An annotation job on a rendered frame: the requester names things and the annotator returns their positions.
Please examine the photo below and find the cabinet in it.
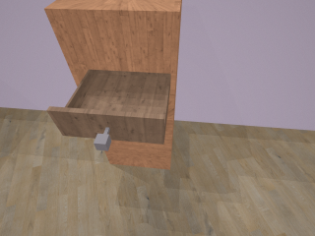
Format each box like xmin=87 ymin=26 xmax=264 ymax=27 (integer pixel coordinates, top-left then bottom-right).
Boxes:
xmin=44 ymin=0 xmax=182 ymax=170

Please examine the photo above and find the drawer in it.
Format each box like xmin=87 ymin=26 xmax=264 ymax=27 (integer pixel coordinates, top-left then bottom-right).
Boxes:
xmin=46 ymin=69 xmax=171 ymax=145

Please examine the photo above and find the handle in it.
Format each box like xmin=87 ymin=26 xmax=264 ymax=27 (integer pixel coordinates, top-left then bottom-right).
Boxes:
xmin=94 ymin=127 xmax=111 ymax=151

